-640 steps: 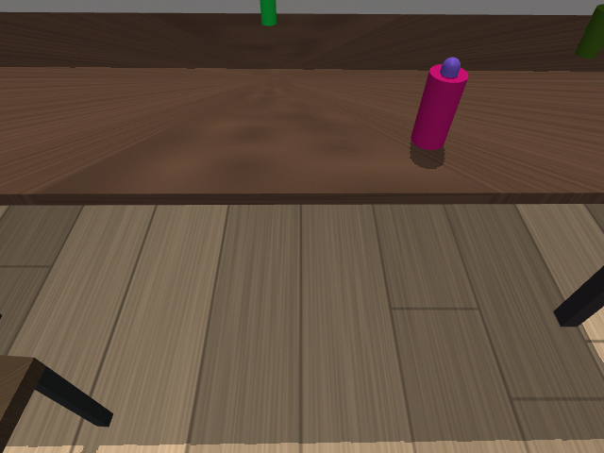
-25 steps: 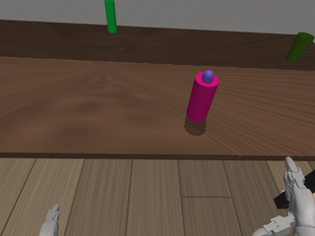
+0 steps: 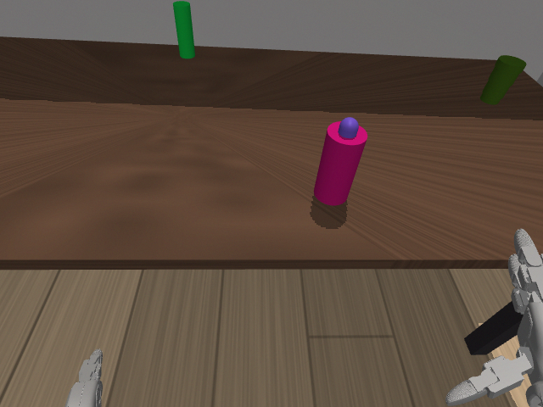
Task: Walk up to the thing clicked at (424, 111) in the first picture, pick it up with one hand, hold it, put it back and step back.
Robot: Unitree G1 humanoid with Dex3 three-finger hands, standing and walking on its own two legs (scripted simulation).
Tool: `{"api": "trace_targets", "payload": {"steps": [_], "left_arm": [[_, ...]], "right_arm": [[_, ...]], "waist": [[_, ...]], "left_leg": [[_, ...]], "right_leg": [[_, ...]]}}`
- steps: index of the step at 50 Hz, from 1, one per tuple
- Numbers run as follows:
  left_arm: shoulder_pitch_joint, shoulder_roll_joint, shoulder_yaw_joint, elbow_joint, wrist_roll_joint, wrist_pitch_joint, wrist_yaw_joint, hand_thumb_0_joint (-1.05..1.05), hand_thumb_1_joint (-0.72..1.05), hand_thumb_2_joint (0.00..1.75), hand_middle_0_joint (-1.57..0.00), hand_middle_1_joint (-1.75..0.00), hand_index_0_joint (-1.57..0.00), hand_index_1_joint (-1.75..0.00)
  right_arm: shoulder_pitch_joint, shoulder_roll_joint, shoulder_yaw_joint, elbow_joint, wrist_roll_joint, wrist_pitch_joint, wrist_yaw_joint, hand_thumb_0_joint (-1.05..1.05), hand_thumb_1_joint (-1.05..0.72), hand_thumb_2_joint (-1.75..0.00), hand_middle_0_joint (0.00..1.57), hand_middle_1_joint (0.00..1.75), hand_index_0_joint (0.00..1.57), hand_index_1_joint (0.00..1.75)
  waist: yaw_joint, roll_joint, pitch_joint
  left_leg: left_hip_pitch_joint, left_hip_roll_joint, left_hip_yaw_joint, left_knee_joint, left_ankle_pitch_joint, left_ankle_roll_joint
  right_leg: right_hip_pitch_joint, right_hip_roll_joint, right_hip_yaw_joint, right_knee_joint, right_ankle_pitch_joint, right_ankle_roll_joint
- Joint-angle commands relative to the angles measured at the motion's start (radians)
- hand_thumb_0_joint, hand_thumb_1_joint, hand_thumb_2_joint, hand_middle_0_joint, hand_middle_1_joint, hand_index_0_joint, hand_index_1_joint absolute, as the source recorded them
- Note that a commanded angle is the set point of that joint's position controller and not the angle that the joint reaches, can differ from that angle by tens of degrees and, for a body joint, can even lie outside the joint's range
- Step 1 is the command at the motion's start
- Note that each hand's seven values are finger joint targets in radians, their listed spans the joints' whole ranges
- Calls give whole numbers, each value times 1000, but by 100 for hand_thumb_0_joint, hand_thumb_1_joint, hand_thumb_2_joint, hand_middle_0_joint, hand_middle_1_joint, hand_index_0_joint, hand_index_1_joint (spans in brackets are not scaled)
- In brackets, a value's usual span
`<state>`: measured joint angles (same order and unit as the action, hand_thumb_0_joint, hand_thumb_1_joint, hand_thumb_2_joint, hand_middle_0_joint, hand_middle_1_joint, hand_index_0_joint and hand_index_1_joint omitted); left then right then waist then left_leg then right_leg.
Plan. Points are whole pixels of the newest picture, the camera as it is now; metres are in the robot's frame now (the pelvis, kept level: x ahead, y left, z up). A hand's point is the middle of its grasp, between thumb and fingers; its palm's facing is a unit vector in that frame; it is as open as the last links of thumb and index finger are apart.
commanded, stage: rise first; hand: right
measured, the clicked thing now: (339, 159) +0.54 -0.16 +0.06
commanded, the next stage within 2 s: go down in 0.32 s
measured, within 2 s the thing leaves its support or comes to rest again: neither
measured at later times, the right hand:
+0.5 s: hand (490, 315) +0.18 -0.24 +0.13, palm faces +0.31 +0.86 -0.40, open 17.5 cm
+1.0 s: hand (489, 227) +0.30 -0.29 +0.15, palm faces +0.13 +0.98 -0.14, open 17.6 cm
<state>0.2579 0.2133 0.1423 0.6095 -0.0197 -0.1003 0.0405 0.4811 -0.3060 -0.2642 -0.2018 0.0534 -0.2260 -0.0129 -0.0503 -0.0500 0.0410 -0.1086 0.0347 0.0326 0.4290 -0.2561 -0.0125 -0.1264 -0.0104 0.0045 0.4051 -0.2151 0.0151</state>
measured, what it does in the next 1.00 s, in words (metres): stands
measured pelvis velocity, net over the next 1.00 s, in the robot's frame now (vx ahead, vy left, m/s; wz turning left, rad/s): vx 0.00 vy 0.00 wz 0.00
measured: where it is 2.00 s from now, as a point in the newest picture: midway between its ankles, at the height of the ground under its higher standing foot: outside the picture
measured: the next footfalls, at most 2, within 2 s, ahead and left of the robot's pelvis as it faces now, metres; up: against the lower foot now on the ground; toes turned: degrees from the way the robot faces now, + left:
none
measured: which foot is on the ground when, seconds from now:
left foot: down 0.00-1.00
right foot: down 0.00-1.00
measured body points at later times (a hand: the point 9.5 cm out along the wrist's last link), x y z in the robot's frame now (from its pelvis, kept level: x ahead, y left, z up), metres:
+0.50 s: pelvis +0.00 +0.00 +0.00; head -0.01 +0.02 +0.45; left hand +0.16 +0.26 -0.09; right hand +0.16 -0.28 +0.16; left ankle -0.01 +0.12 -0.74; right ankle +0.01 -0.13 -0.74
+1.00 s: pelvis +0.00 +0.00 +0.00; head -0.01 +0.02 +0.45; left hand +0.16 +0.26 -0.09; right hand +0.28 -0.34 +0.16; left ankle -0.01 +0.12 -0.74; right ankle +0.01 -0.13 -0.74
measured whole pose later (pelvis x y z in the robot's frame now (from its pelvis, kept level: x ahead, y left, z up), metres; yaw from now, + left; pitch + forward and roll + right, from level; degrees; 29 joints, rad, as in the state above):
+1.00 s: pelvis +0.00 +0.00 +0.00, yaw +0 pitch -1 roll +0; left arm 0.20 0.23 0.04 0.72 -0.03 -0.16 0.14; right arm -0.13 -0.48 -0.47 0.36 0.27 -0.09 0.41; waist 0.00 -0.03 -0.03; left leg -0.18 0.03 0.03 0.46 -0.26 -0.01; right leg -0.20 -0.02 0.01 0.44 -0.22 0.02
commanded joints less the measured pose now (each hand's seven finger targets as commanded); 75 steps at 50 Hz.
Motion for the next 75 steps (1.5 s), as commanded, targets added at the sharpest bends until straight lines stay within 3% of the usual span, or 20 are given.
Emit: {"api": "trace_targets", "payload": {"steps": [1,8,13,20,21,22,23,25,29,32,34,35,41,44,47,53,57,61,69,75], "left_arm": [[-83,136,54,-156,-2,-57,6,0,-57,6,-6,-6,-5,-7],[-97,101,27,-144,-3,-68,-1,0,-56,7,-6,-6,-5,-7],[-89,157,81,-142,0,-70,6,0,-56,7,-6,-6,-5,-7],[-79,117,55,-135,-5,-67,-1,0,-55,8,-6,-7,-5,-7],[-70,114,57,-113,-3,-64,-1,0,-55,8,-6,-7,-5,-7],[-86,131,66,-129,-3,-65,-1,0,-51,0,-6,-6,-7,-4],[-146,67,-1,-155,23,-78,-12,0,-54,4,-6,-6,-6,-6],[-101,113,62,-56,20,-66,-4,0,-55,4,-6,-6,-5,-7],[-154,170,97,-71,27,-53,12,0,-54,3,-6,-6,-6,-6],[-168,93,20,-34,20,-47,23,0,-55,4,-6,-5,-6,-5],[-203,82,-8,-28,13,-51,40,0,-55,4,-6,-5,-5,-5],[-225,142,30,-56,11,-58,56,0,-54,4,-5,-5,-5,-5],[-181,84,-86,-16,-1,-74,102,0,-54,3,-5,-4,-5,-4],[-135,165,-35,-23,-5,-93,116,0,-54,3,-5,-5,-5,-4],[-121,139,-69,-12,-12,-101,116,0,-54,4,-5,-5,-5,-4],[-221,193,-64,-35,-7,-124,127,0,-55,5,-5,-5,-5,-6],[-199,157,-95,-18,-7,-121,131,0,-55,5,-5,-5,-5,-6],[-181,204,-67,-46,-1,-125,142,0,-55,5,-5,-5,-5,-5],[-138,174,-102,-29,-4,-144,164,0,-54,4,-5,-5,-5,-5],[-62,203,-94,-14,1,-158,170,0,-53,4,-5,-5,-6,-5]], "right_arm": [[-57,-186,-138,-210,6,-79,-18,0,55,-4,5,5,5,5],[-65,-172,-130,-242,8,-103,-14,0,55,-4,5,5,5,5],[-68,-198,-158,-249,9,-111,-14,0,55,-4,5,5,5,5],[-72,-159,-120,-285,10,-124,-6,0,55,-5,5,6,5,6],[-64,-195,-161,-276,9,-123,-9,0,56,-5,5,6,5,6],[-48,-181,-146,-276,10,-124,-7,0,51,-4,4,6,5,6],[-92,-75,-92,-328,4,-163,8,0,56,-3,4,5,5,5],[-90,-147,-178,-250,12,-169,7,0,57,-4,4,5,5,5],[-189,-166,-189,-197,28,-158,31,0,61,-4,3,6,5,6],[-313,-199,-213,-151,53,-139,65,0,59,-4,4,6,5,6],[-410,-218,-212,-94,76,-116,102,0,59,-4,4,6,5,6],[-460,-243,-222,-29,92,-99,127,0,60,-4,4,6,5,6],[-702,-371,-274,160,175,-2,290,0,56,-3,5,5,5,5],[-766,-424,-306,297,220,42,365,0,59,-3,4,5,5,5],[-853,-450,-311,360,254,77,429,0,59,-3,4,5,5,5],[-941,-493,-306,452,266,109,494,0,59,-3,4,5,4,5],[-931,-502,-310,446,270,110,502,0,58,-3,5,5,5,5],[-1022,-531,-321,402,273,110,499,0,58,-3,5,5,5,5],[-1185,-572,-308,466,276,140,532,0,56,-2,5,5,5,5],[-1202,-605,-304,716,261,171,559,0,54,-3,5,5,5,5]], "waist": [[-7,22,-42],[-12,36,-40],[-1,37,-68],[2,22,-57],[-8,17,-60],[-8,25,-54],[17,81,-120],[10,26,-91],[36,50,-82],[26,28,-92],[35,25,-84],[56,39,-64],[40,6,-147],[52,-8,-195],[40,-14,-237],[25,-3,-259],[0,-30,-286],[26,-32,-323],[77,-60,-289],[80,-48,-271]], "left_leg": [[-32,-29,43,-80,107,15],[-35,-27,39,-88,89,13],[-24,-26,38,-82,119,12],[-34,-27,39,-77,135,13],[-25,-26,40,-77,139,12],[-28,-26,39,-75,141,12],[-47,-45,38,-48,167,-2],[-68,-38,32,-47,138,2],[-96,-38,27,-57,93,1],[-86,-31,20,-63,113,0],[-98,-27,13,-73,92,-2],[-115,-28,12,-83,62,-4],[-80,-8,-10,-78,117,-9],[-77,-19,13,-46,197,-2],[-78,-23,22,-23,268,4],[-90,-30,18,-21,206,12],[-72,-35,17,0,262,16],[-79,-43,17,0,228,19],[-145,-39,7,-1,201,17],[-179,-41,10,16,218,15]], "right_leg": [[-8,12,-39,-66,111,-26],[-10,18,-41,-60,96,-30],[3,16,-41,-57,119,-30],[10,16,-43,-58,135,-27],[2,17,-39,-52,142,-28],[2,16,-42,-56,142,-27],[25,10,-20,-28,155,-27],[0,17,-23,-31,120,-26],[-6,16,-20,-33,70,-26],[-3,23,-20,-26,84,-27],[-6,24,-18,-31,54,-30],[-14,23,-16,-37,17,-32],[-1,28,-6,-23,80,-32],[12,20,-1,-18,136,-30],[25,17,-1,0,216,-30],[-15,7,1,7,165,-31],[-8,3,1,30,259,-24],[6,-5,5,31,228,-24],[-10,1,3,35,154,-32],[-40,-3,8,63,195,-30]]}}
